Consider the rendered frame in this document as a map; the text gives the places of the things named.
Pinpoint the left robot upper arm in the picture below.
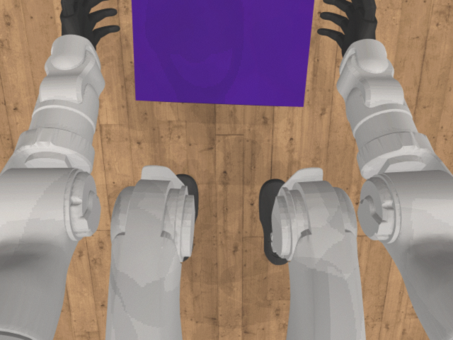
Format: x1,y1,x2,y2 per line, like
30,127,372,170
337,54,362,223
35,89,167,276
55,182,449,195
0,168,101,340

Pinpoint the right robot hand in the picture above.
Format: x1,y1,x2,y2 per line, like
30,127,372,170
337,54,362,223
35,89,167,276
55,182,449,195
317,0,377,56

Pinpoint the robot left foot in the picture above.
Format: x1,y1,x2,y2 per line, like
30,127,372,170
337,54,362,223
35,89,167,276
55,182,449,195
176,174,199,261

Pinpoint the carton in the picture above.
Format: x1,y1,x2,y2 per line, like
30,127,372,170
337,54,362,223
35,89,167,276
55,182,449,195
132,0,314,107

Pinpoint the robot left forearm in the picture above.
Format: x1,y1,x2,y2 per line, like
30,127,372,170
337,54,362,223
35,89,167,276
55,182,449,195
0,35,105,176

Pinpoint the left robot hand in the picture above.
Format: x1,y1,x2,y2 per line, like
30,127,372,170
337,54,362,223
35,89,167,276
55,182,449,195
60,0,120,50

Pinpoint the robot right forearm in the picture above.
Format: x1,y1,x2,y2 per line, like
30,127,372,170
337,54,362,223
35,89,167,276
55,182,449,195
336,39,453,179

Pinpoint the robot right thigh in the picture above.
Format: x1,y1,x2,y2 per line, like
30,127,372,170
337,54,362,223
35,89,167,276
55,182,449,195
272,181,366,340

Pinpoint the right robot upper arm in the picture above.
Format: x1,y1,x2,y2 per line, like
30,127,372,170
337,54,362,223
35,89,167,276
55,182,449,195
357,170,453,340

